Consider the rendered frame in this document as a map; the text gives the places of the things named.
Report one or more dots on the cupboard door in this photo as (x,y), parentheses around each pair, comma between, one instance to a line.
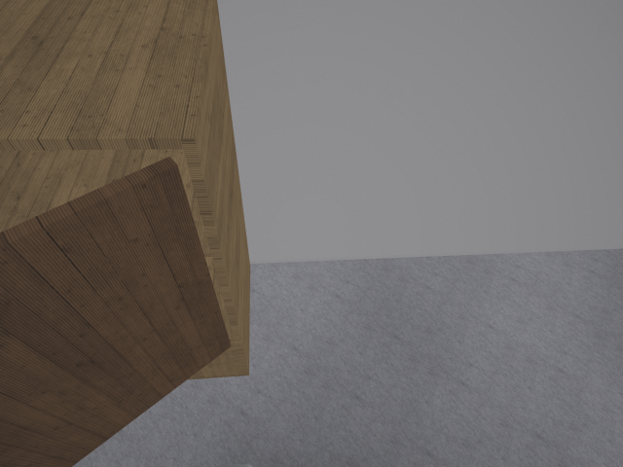
(106,306)

